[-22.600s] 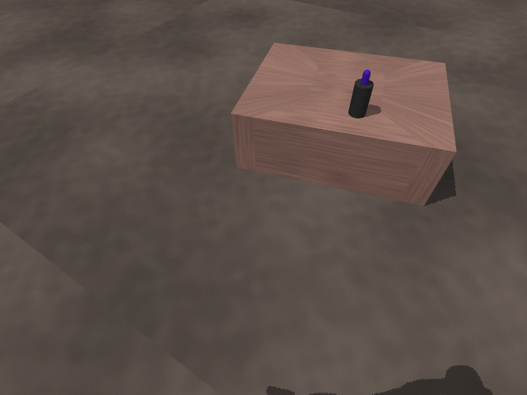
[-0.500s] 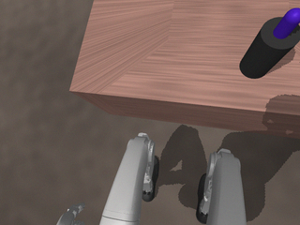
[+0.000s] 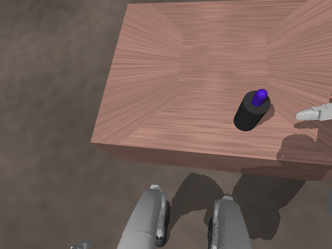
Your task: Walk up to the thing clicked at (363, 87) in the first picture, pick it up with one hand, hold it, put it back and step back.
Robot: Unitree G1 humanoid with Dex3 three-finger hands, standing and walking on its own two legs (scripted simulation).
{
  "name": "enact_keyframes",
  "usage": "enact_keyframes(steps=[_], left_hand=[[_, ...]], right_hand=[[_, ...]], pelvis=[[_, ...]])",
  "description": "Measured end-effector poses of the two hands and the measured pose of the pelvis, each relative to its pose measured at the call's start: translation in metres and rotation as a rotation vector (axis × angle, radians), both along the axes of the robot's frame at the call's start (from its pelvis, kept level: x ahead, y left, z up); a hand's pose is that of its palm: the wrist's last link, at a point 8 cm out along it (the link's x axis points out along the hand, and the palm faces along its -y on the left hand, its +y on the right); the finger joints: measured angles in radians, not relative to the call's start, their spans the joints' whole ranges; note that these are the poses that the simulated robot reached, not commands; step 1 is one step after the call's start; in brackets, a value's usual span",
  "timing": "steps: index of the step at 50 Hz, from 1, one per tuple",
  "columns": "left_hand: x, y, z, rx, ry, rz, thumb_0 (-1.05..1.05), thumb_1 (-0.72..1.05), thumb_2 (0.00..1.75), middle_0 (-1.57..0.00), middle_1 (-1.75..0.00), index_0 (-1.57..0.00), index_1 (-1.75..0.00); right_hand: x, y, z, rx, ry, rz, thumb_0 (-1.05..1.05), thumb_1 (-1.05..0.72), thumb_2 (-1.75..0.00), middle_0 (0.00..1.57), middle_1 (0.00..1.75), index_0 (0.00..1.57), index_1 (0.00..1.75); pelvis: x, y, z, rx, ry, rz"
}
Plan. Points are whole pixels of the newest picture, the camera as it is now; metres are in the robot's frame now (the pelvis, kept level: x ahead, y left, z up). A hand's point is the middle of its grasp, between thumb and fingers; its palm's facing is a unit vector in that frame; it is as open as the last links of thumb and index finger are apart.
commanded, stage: home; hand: right
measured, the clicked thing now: (252, 108) +0.51 -0.19 -0.18
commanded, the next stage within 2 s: none
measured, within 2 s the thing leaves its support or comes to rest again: neither
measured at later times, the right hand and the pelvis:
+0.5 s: hand (295, 182) +0.26 -0.20 +0.01, palm faces +0.18 +0.93 -0.31, open 17.1 cm; pelvis +0.04 +0.01 +0.09, yaw -3 degrees
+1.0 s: hand (284, 223) +0.19 -0.17 +0.02, palm faces +0.18 +0.95 -0.27, open 17.4 cm; pelvis +0.03 +0.02 +0.09, yaw -4 degrees
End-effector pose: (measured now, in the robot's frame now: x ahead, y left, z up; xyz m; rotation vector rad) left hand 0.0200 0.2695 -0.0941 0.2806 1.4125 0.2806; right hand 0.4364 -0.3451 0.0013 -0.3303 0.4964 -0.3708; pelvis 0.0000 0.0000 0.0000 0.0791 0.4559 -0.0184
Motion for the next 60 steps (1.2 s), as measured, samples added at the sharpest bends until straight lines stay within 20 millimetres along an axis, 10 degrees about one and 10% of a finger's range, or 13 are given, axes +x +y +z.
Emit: enact_keyframes(steps=[15,34,53,60], left_hand=[[0.100,-0.014,0.063,-0.006,-0.285,-0.071,0.00,0.90,0.90,-0.20,-0.30,-0.20,-0.30],[0.198,-0.025,0.111,-0.044,-0.648,-0.160,0.01,0.90,0.90,-0.20,-0.30,-0.20,-0.30],[0.165,-0.017,0.108,-0.023,-0.657,-0.202,0.01,0.90,0.90,-0.20,-0.30,-0.20,-0.30],[0.142,-0.001,0.092,-0.060,-0.428,-0.279,0.01,0.90,0.90,-0.20,-0.30,-0.20,-0.30]], right_hand=[[-0.122,0.056,0.016,0.091,0.132,-0.017,-0.01,0.48,-0.08,0.07,0.06,0.07,0.07],[-0.261,0.132,0.044,0.203,0.218,0.007,-0.01,0.49,-0.08,0.06,0.06,0.06,0.06],[-0.271,0.133,0.048,0.164,0.210,0.047,-0.01,0.53,-0.06,0.06,0.05,0.06,0.06],[-0.296,0.099,0.022,0.115,0.414,0.089,-0.01,0.53,-0.05,0.06,0.05,0.06,0.06]], pelvis=[[0.030,0.004,0.069,-0.033,-0.198,-0.029],[0.043,0.021,0.090,-0.070,-0.351,-0.049],[0.027,0.022,0.089,-0.075,-0.381,-0.048],[0.031,0.020,0.101,-0.095,-0.441,-0.055]])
